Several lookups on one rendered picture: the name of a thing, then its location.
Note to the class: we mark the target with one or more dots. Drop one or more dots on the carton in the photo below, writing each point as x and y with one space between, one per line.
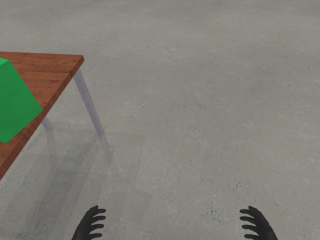
18 106

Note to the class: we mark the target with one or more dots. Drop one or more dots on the left robot hand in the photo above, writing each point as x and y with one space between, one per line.
84 228

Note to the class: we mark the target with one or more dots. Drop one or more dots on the right robot hand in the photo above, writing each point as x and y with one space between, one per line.
262 228

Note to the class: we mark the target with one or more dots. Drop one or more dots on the table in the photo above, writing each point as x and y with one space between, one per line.
46 75

